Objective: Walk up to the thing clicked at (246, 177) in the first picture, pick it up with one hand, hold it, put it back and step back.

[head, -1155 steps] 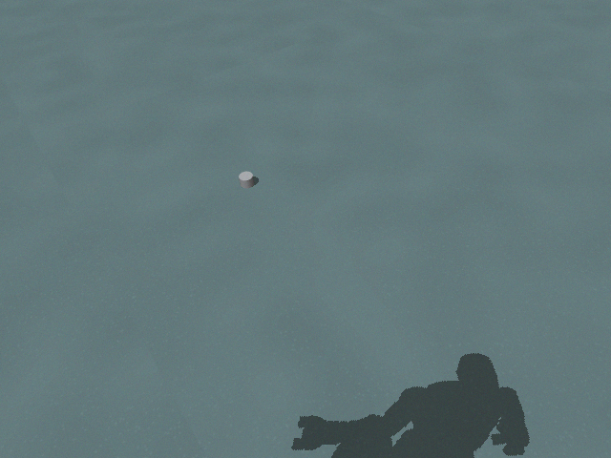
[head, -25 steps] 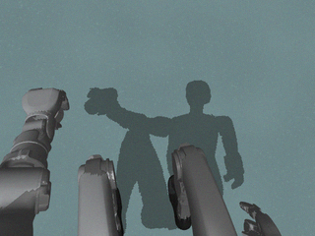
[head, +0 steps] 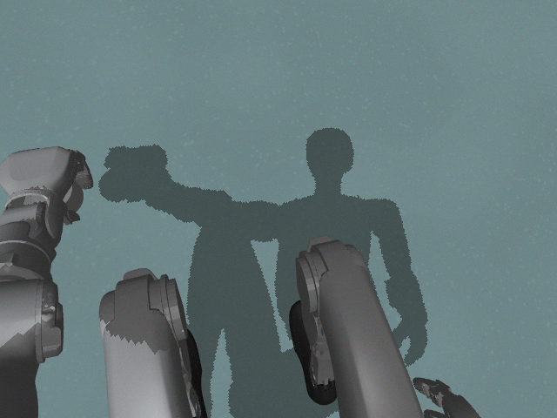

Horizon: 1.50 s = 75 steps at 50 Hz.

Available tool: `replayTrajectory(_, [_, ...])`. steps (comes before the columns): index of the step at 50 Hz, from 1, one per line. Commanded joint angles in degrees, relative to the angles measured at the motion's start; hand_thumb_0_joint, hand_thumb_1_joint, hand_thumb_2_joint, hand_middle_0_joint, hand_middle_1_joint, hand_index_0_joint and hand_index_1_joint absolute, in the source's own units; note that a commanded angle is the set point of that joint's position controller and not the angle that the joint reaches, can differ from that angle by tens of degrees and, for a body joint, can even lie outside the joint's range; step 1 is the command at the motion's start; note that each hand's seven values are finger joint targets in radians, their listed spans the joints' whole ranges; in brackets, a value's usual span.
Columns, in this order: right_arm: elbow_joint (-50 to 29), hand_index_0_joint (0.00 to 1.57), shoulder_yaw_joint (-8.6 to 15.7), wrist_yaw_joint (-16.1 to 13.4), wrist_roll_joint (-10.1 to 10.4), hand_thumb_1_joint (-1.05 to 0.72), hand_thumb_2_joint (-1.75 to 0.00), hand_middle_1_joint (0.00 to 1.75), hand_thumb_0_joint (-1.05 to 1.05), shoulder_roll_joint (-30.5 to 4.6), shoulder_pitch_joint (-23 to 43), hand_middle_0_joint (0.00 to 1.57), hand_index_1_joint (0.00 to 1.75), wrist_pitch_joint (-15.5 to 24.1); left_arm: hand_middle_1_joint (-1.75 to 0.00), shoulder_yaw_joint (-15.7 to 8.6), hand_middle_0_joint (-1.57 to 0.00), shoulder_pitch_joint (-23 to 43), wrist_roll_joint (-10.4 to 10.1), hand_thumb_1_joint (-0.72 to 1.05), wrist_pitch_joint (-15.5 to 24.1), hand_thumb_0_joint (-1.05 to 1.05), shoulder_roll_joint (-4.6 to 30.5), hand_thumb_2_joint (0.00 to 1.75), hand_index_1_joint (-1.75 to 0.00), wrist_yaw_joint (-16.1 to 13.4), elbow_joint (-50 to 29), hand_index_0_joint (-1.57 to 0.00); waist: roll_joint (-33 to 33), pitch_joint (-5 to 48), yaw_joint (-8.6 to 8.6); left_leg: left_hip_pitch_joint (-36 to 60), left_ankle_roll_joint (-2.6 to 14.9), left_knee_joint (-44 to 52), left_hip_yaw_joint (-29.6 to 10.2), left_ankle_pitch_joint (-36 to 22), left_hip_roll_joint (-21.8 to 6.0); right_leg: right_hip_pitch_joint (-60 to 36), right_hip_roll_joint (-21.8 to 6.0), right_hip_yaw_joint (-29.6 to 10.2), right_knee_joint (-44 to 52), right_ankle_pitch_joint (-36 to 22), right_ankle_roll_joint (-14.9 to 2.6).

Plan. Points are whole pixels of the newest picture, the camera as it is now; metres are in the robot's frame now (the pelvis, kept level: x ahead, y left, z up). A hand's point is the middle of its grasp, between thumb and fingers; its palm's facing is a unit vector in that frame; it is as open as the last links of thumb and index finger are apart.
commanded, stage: crouch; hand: left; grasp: from above
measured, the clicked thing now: (52, 193) +0.46 +0.30 -0.19
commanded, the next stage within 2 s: lower in 0.20 s
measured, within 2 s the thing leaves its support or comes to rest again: rests again in 1.56 s
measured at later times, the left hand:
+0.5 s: hand (68, 199) +0.46 +0.28 -0.22, palm faces -0.49 -0.08 -0.87, open 7.4 cm
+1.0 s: hand (84, 202) +0.46 +0.28 -0.27, palm faces -0.49 -0.09 -0.87, open 7.3 cm
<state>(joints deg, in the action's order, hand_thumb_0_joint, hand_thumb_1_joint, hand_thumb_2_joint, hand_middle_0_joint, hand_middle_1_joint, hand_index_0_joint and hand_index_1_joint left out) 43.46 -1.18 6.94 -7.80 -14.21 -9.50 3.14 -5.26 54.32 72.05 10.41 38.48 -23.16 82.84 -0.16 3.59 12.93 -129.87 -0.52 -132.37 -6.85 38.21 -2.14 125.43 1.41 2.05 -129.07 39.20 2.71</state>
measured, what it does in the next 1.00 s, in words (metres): lowers itself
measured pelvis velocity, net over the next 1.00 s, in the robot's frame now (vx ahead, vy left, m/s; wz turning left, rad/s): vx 0.01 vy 0.00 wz -0.07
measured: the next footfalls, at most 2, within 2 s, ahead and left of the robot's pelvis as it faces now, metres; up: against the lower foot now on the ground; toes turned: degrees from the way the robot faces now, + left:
none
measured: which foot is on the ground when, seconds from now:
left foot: down 0.00-1.00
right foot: down 0.00-1.00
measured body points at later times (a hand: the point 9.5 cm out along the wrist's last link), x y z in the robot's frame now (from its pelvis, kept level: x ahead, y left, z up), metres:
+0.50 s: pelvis +0.00 +0.00 -0.03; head +0.26 +0.06 +0.34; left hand +0.48 +0.28 -0.17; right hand +0.05 -0.28 -0.13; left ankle +0.08 +0.13 -0.32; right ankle +0.10 -0.13 -0.32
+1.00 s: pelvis +0.01 +0.00 -0.05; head +0.28 +0.07 +0.30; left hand +0.49 +0.28 -0.22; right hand +0.04 -0.26 -0.15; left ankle +0.08 +0.13 -0.32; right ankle +0.10 -0.13 -0.32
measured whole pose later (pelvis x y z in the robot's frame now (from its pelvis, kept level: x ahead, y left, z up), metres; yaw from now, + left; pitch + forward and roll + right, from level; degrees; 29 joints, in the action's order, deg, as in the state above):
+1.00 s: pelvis +0.01 +0.00 -0.05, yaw -4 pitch +32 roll -10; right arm 42.5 -8.2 10.2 -12.2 -15.7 -6.6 6.5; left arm -8.1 57.6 73.7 11.7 47.1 -29.6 92.5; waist 3.4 -3.8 17.0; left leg -136.4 -0.9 -143.7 -11.3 40.6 -1.9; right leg 130.6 2.9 5.0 -137.6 40.2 3.6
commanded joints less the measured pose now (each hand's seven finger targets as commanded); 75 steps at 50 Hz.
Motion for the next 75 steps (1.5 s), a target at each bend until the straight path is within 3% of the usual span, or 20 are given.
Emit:
replayTrajectory(1, [-1.1, 0.2, 3.7, -1.0, -0.3, -0.9, -0.9, 0.3, 0.0, -14.3, -11.3, 0.2, 0.3, 0.6, -0.78, -2.3, -0.87, 20.8, -0.1, 0.55, -0.4, 0.0, 17.3, 0.7, -0.73, -3.5, -6.9, -0.92, -15.0, 39.9, 0.6, 30.0, 1.84, 12.3, 5.0, -7.1, 1.4, -16.8, 0.9, 5.8, 13.4, -9.9, -4.63])
replayTrajectory(13, [-0.4, 0.2, 2.4, -0.6, -0.6, -0.9, -0.9, 0.3, 0.0, -14.7, -11.3, 0.2, 0.3, 0.9, -0.81, -1.1, -0.91, 20.6, -0.5, 0.6, -0.3, 0.0, 17.0, 0.76, -0.77, -3.2, -4.1, -0.95, -15.0, 38.0, 1.25, 27.0, 1.89, 9.2, 4.6, -9.0, 1.3, -16.2, 1.3, 6.6, 10.5, -12.4, -4.47])
replayTrajectory(16, [-0.8, 0.2, 2.2, -0.5, -0.7, -0.91, -0.9, 0.3, 0.0, -15.1, -11.3, 0.2, 0.3, 0.8, -0.79, -2.2, -0.93, 20.7, -0.6, 0.6, -0.1, 0.0, 18.9, 0.75, -0.76, -3.1, -6.0, -0.97, -16.7, 39.0, 0.78, 27.7, 1.78, 8.8, 4.6, -10.2, 1.2, -16.9, 1.2, 6.8, 9.9, -13.6, -4.41])
replayTrajectory(19, [-0.7, 0.2, 2.0, -0.2, -0.9, -0.91, -0.9, 0.3, 0.0, -15.2, -11.2, 0.2, 0.3, 0.7, -0.79, -0.8, -0.93, 19.7, -0.3, 0.6, 0.0, 0.0, 16.6, 0.73, -0.75, -2.9, -2.3, -0.97, -14.3, 36.1, 2.37, 26.4, 1.84, 8.1, 4.0, -9.2, 1.1, -15.0, 1.4, 7.3, 9.5, -12.8, -4.49])
replayTrajectory(22, [-0.7, 0.2, 1.3, -0.1, -1.2, -0.91, -0.9, 0.3, 0.0, -15.4, -10.8, 0.2, 0.3, 0.8, -0.77, -1.1, -0.93, 19.9, -0.4, 0.59, 0.8, 0.0, 18.1, 0.72, -0.73, -3.3, -2.0, -0.97, -14.2, 36.8, 2.15, 24.9, 2.09, 6.6, 4.1, -9.7, 1.1, -16.5, 1.7, 7.2, 9.2, -13.7, -4.12])
replayTrajectory(35, [-0.6, 0.2, 0.0, 0.8, -3.2, -0.91, -0.9, 0.3, 0.0, -16.4, -9.9, 0.2, 0.3, 1.5, -0.83, -4.3, -0.95, 21.0, 2.5, 0.64, 1.9, 0.0, 22.0, 0.78, -0.79, -8.5, -2.9, -0.99, -19.9, 37.5, 3.06, 27.4, 1.41, 3.9, 3.5, -11.8, 0.9, -14.5, 2.0, 8.4, 5.5, -15.9, -4.1])
replayTrajectory(41, [-0.6, 0.2, -1.1, 1.7, -3.9, -0.9, -0.89, 0.3, 0.0, -17.1, -10.1, 0.2, 0.3, 2.6, -0.81, -3.4, -0.93, 21.3, 1.8, 0.63, 0.9, 0.0, 21.7, 0.76, -0.76, -8.9, 1.0, -0.97, -17.7, 33.9, 4.92, 24.2, 1.82, 2.4, 2.9, -9.7, 0.8, -13.3, 2.2, 9.2, 5.1, -14.3, -4.0])
replayTrajectory(44, [-0.9, 0.2, -1.5, 1.9, -3.9, -0.9, -0.89, 0.3, 0.0, -17.4, -9.8, 0.2, 0.3, 2.9, -0.8, -4.7, -0.94, 19.4, 0.7, 0.64, 0.9, 0.0, 23.9, 0.77, -0.76, -9.2, 0.5, -0.98, -18.5, 35.3, 3.41, 23.7, 1.76, 2.6, 2.7, -10.4, 0.6, -15.7, 2.4, 9.2, 5.0, -14.8, -3.9])
replayTrajectory(47, [-0.8, 0.2, -2.3, 2.5, -4.5, -0.9, -0.89, 0.3, 0.0, -17.7, -9.5, 0.2, 0.3, 3.5, -0.83, -3.3, -0.96, 20.1, 1.1, 0.68, 1.1, 0.0, 22.6, 0.77, -0.78, -9.1, 2.2, -1.0, -18.9, 33.6, 5.41, 24.2, 1.53, 2.0, 2.1, -10.4, 0.5, -14.6, 2.7, 10.1, 4.1, -14.8, -4.06])
replayTrajectory(50, [-1.2, 0.2, -2.5, 2.6, -4.4, -0.9, -0.89, 0.3, 0.0, -18.8, -9.3, 0.2, 0.3, 3.8, -0.81, -5.0, -0.97, 19.5, 0.6, 0.68, 1.6, 0.0, 24.9, 0.79, -0.77, -9.3, 1.2, -1.01, -20.0, 34.3, 4.63, 25.5, 1.22, 2.2, 1.6, -11.6, 0.5, -14.8, 2.7, 10.6, 3.6, -15.3, -4.26])
replayTrajectory(52, [-1.5, 0.2, -3.0, 2.9, -4.9, -0.9, -0.89, 0.3, 0.0, -19.0, -8.8, 0.2, 0.3, 4.2, -0.82, -4.3, -0.98, 19.4, 1.1, 0.71, 1.9, 0.0, 24.0, 0.79, -0.77, -9.7, 3.2, -1.03, -19.4, 32.9, 6.21, 25.7, 1.12, 0.9, 1.4, -12.5, 0.3, -14.4, 2.8, 11.0, 3.0, -16.5, -4.24])
replayTrajectory(53, [-1.0, 0.2, -3.4, 3.1, -4.9, -0.9, -0.89, 0.3, 0.0, -18.5, -8.8, 0.2, 0.3, 4.3, -0.81, -4.0, -0.97, 19.2, 1.2, 0.68, 2.1, 0.0, 24.4, 0.79, -0.77, -10.1, 2.4, -1.01, -20.3, 33.8, 5.2, 25.5, 1.21, 1.4, 1.5, -12.3, 0.3, -15.9, 3.1, 10.6, 3.5, -16.7, -4.09])
replayTrajectory(58, [-1.2, 0.2, -4.2, 3.7, -5.4, -0.9, -0.89, 0.3, 0.0, -19.3, -8.4, 0.2, 0.3, 4.6, -0.8, -6.2, -1.0, 18.6, 1.6, 0.72, 2.7, 0.0, 26.9, 0.8, -0.76, -12.3, 2.2, -1.04, -20.9, 33.5, 5.34, 24.6, 1.12, 0.8, 1.5, -12.9, 0.2, -16.6, 3.3, 11.0, 3.1, -17.4, -4.08])
replayTrajectory(65, [-0.9, 0.2, -5.0, 4.5, -6.1, -0.9, -0.89, 0.3, 0.0, -19.9, -7.2, 0.2, 0.3, 5.6, -0.81, -4.6, -0.98, 19.2, 1.8, 0.71, 2.0, 0.0, 26.7, 0.79, -0.77, -14.0, 5.8, -1.02, -20.3, 30.4, 6.84, 22.5, 1.44, -0.2, 0.9, -10.8, -0.1, -15.4, 3.7, 11.5, 3.0, -16.5, -3.78])
replayTrajectory(66, [-1.1, 0.2, -5.1, 4.4, -6.0, -0.9, -0.89, 0.3, 0.0, -19.7, -7.4, 0.2, 0.3, 5.6, -0.81, -5.3, -0.97, 18.7, 1.4, 0.7, 1.9, 0.0, 27.3, 0.78, -0.76, -14.2, 4.2, -1.01, -21.5, 32.1, 5.83, 24.3, 1.23, 0.8, 0.8, -11.6, -0.1, -16.5, 3.7, 11.4, 3.1, -17.0, -3.85])
replayTrajectory(71, [-1.1, 0.2, -5.8, 5.0, -6.3, -0.9, -0.9, 0.3, 0.0, -20.1, -6.8, 0.2, 0.3, 6.7, -0.8, -2.6, -0.97, 19.2, 1.2, 0.71, 1.4, 0.0, 25.8, 0.74, -0.75, -13.7, 8.0, -1.02, -20.3, 28.2, 7.67, 22.5, 1.43, -0.2, 0.4, -9.7, -0.2, -15.2, 3.8, 11.7, 3.0, -15.6, -3.69])
replayTrajectory(72, [-1.4, 0.2, -5.6, 4.9, -6.3, -0.9, -0.9, 0.3, 0.0, -20.5, -6.7, 0.2, 0.3, 6.8, -0.79, -4.1, -0.97, 19.3, 0.5, 0.69, 1.6, 0.0, 27.2, 0.75, -0.75, -13.8, 6.3, -1.01, -20.0, 30.3, 6.97, 23.0, 1.4, 0.1, 0.2, -10.4, -0.3, -16.5, 3.9, 11.9, 3.4, -16.0, -3.58])
replayTrajectory(73, [-1.0, 0.2, -6.0, 5.1, -6.3, -0.9, -0.9, 0.3, 0.0, -20.2, -6.5, 0.2, 0.3, 7.1, -0.8, -2.9, -0.97, 19.4, 0.6, 0.7, 1.6, 0.0, 26.6, 0.74, -0.75, -13.9, 8.2, -1.02, -20.5, 28.6, 7.49, 22.3, 1.36, 0.0, 0.3, -9.5, -0.3, -15.7, 3.8, 11.7, 3.0, -15.3, -3.76])
replayTrajectory(74, [-1.7, 0.2, -5.9, 5.2, -6.8, -0.9, -0.9, 0.3, 0.0, -21.1, -7.0, 0.2, 0.3, 7.4, -0.81, -4.6, -0.97, 18.8, 0.5, 0.71, 1.7, 0.0, 28.1, 0.75, -0.76, -13.9, 7.9, -1.02, -19.5, 28.7, 8.18, 23.1, 1.37, -0.3, 0.0, -10.8, -0.4, -16.5, 3.7, 12.3, 3.0, -16.4, -3.5])
replayTrajectory(75, [-1.2, 0.2, -6.4, 5.2, -6.6, -0.9, -0.9, 0.3, 0.0, -20.5, -6.8, 0.2, 0.3, 7.4, -0.8, -2.8, -0.96, 18.5, 0.7, 0.69, 1.7, 0.0, 26.5, 0.75, -0.75, -13.7, 7.8, -1.01, -20.0, 29.3, 7.32, 23.3, 1.33, -0.1, 0.0, -10.9, -0.4, -16.9, 4.0, 11.9, 3.1, -16.5, -3.56])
